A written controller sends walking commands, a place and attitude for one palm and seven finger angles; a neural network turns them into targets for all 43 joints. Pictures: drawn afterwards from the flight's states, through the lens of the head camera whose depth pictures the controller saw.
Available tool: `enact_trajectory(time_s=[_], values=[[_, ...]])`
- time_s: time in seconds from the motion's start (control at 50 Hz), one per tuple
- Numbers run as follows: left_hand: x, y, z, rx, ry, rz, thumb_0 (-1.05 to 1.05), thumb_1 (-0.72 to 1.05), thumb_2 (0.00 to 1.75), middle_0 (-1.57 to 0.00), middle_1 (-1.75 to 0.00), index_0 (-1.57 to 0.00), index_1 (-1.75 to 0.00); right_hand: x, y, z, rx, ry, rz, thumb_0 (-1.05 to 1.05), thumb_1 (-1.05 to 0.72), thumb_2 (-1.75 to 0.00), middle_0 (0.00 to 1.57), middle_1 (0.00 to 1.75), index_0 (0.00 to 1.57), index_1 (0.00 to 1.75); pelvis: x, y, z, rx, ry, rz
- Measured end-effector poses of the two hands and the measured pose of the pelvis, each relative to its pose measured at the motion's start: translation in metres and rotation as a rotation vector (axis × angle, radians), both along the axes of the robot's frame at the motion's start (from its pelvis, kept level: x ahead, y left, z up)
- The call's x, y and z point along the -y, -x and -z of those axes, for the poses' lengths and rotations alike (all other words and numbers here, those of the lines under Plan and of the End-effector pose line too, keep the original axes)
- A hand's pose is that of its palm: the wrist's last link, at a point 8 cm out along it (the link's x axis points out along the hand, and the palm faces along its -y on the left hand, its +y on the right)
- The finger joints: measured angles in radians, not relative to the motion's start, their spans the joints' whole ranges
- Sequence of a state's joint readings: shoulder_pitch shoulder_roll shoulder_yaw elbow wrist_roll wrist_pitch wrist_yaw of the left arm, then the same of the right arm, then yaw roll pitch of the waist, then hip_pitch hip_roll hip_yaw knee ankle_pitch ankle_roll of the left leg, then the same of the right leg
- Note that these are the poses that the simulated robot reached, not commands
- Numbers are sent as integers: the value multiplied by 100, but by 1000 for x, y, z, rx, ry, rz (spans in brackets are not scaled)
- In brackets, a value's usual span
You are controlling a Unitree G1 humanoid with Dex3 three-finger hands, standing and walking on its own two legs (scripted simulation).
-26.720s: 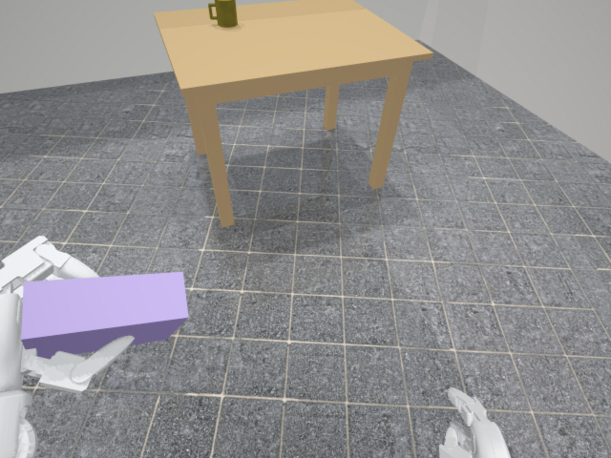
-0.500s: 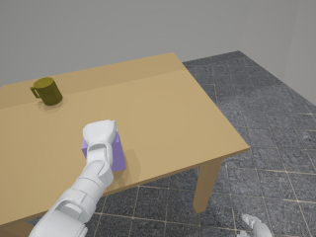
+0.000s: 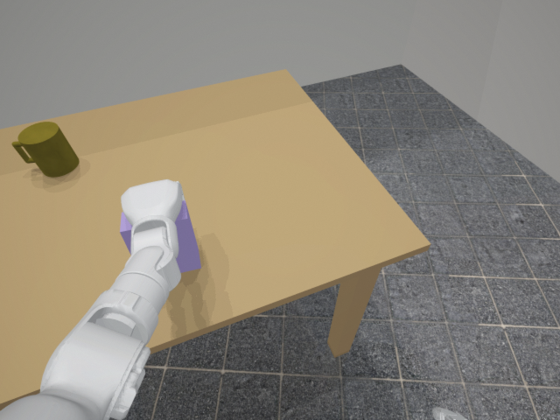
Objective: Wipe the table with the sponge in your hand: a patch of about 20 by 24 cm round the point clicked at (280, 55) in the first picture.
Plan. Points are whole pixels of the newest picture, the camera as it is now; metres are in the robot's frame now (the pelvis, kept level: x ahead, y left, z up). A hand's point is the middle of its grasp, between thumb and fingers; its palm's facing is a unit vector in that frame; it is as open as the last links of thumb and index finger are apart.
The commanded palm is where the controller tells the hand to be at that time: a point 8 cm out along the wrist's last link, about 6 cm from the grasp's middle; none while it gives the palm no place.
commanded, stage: wipe forward along the third lane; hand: left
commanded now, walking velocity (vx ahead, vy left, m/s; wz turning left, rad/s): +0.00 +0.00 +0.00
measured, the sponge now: (166, 250) +0.40 +0.21 -0.02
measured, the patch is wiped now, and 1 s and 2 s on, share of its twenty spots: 0.90 0.95 0.95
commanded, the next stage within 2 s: wipe back along the third lane in 0.64 s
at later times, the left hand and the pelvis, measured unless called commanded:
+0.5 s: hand (158, 205) +0.46 +0.23 +0.04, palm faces -0.09 -0.01 -1.00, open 9.4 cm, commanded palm +0.45 +0.22 +0.07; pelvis +0.01 +0.03 +0.00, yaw -1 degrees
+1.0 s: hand (155, 198) +0.48 +0.24 +0.03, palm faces -0.05 -0.01 -1.00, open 9.4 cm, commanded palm +0.44 +0.22 +0.07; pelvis +0.01 +0.04 -0.01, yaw -2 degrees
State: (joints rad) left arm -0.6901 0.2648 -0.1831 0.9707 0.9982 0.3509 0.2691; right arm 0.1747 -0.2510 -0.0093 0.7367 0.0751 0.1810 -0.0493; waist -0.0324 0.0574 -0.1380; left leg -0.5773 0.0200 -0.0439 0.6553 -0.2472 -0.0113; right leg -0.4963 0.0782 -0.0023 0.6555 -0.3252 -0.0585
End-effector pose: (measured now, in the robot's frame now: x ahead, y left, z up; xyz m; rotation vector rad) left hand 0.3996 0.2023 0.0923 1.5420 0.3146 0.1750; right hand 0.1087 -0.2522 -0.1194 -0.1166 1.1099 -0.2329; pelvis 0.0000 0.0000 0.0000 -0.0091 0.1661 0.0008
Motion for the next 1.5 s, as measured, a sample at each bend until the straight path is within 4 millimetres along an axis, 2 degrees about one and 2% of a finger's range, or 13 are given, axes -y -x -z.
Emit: enact_trajectory(time_s=[0.44, 0.6, 0.78, 0.86, 0.94, 1.0, 1.08, 1.38, 1.5], values=[[-17, -42, 1, -4, -13, 2, 1, -53, 114, -83, -140, -86, -138, -24, 24, 4, -83, 11, 29, 0, -91, -90, 20, 30, 20, 30, -27, -6, 4, -69, 24, 3], [-22, -54, 0, 0, -10, -14, 1, -53, 114, -83, -140, -86, -138, -34, 39, 7, -115, 6, 44, 0, -91, -90, 20, 30, 20, 30, -34, -4, 7, -90, 31, 6], [-29, -70, 0, -4, -23, -28, 1, -52, 114, -83, -141, -85, -139, -33, 66, 8, -160, 26, 75, 0, -91, -90, 20, 30, 20, 30, -39, 0, 11, -122, 40, 9], [-28, -70, 2, 3, -34, -16, 1, -52, 114, -82, -141, -84, -140, -32, 77, 9, -185, 23, 90, 0, -91, -90, 20, 30, 20, 30, -40, -2, 12, -131, 41, 16], [-29, -65, 3, 27, -28, -10, 1, -50, 114, -80, -144, -82, -142, -35, 80, 10, -200, 7, 95, 0, -91, -90, 20, 30, 20, 30, -41, -6, 10, -123, 41, 21], [-30, -60, 3, 36, -15, -15, 0, -48, 113, -78, -145, -80, -144, -38, 74, 9, -194, -6, 90, 0, -91, -90, 20, 30, 20, 30, -41, -9, 8, -110, 40, 20], [-29, -55, 2, 38, -10, -19, -1, -47, 113, -76, -147, -78, -146, -42, 55, 6, -163, -20, 72, 0, -91, -90, 20, 30, 20, 30, -41, -14, 5, -94, 39, 16], [-20, -30, 1, 49, 4, -17, -2, -45, 112, -74, -149, -76, -148, -54, -60, -14, 20, -56, -61, 0, -91, -90, 20, 30, 20, 30, -38, -37, -3, -33, 27, -7], [-15, -19, 2, 53, 16, -24, -2, -45, 112, -74, -149, -76, -148, -57, -95, -24, 76, -67, -108, 0, -91, -90, 20, 30, 20, 30, -34, -43, -5, -11, 22, -14]])
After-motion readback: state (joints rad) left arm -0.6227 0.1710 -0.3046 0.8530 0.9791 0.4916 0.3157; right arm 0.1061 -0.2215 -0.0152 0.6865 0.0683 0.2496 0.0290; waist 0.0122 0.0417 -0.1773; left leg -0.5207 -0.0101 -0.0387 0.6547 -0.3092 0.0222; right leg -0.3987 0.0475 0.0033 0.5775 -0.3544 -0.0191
